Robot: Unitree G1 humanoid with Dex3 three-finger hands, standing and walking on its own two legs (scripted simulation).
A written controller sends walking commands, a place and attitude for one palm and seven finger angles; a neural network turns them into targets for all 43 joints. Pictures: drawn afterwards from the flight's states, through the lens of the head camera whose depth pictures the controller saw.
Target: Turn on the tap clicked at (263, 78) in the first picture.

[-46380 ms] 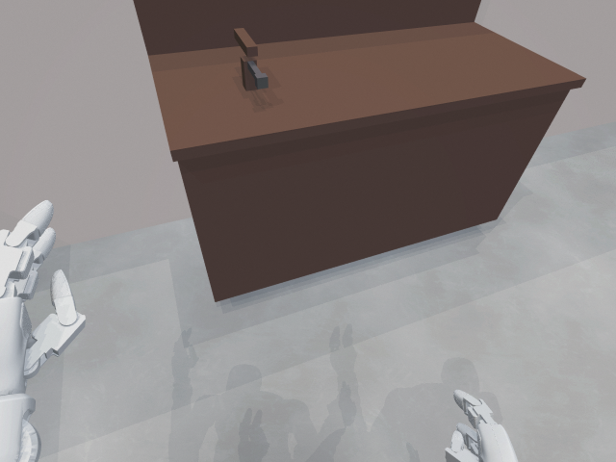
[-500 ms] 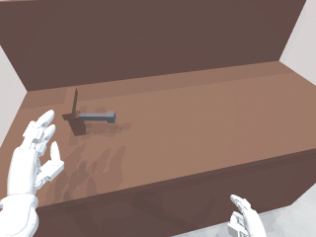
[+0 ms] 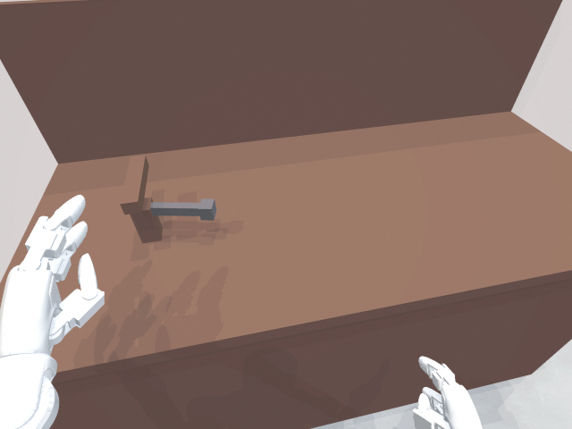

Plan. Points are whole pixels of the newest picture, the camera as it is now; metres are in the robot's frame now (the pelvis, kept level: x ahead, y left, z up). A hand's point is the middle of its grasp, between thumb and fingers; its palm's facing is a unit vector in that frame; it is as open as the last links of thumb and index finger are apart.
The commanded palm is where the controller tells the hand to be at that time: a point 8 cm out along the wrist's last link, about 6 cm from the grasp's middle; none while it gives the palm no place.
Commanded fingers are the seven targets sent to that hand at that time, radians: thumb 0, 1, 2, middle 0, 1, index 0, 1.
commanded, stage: step back with the hand held close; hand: left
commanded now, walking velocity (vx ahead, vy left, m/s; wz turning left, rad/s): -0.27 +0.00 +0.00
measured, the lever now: (207, 209) +0.46 +0.21 +0.05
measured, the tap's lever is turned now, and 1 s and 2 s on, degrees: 76 76 76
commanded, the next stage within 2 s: stop stepping back and stand still in 1.16 s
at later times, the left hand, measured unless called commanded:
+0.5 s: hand (35, 323) +0.16 +0.28 +0.16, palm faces +0.40 -0.80 -0.44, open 7.4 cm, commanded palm +0.11 +0.31 +0.17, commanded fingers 0.00 0.90 0.90 -0.20 -0.30 -0.20 -0.30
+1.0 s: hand out of the picture +0.10 +0.29 +0.17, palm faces +0.40 -0.80 -0.44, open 7.4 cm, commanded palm +0.04 +0.33 +0.17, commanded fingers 0.00 0.90 0.90 -0.20 -0.30 -0.20 -0.30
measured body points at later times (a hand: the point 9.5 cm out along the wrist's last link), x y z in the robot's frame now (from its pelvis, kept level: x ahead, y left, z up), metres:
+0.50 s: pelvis -0.05 +0.03 -0.01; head -0.03 +0.04 +0.44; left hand +0.13 +0.32 +0.19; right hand +0.13 -0.20 -0.09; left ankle +0.03 +0.11 -0.74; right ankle -0.02 -0.07 -0.74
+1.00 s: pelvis -0.11 +0.04 -0.01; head -0.07 +0.06 +0.44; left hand +0.07 +0.33 +0.19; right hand +0.08 -0.18 -0.08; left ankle -0.09 +0.17 -0.74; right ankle -0.05 -0.07 -0.72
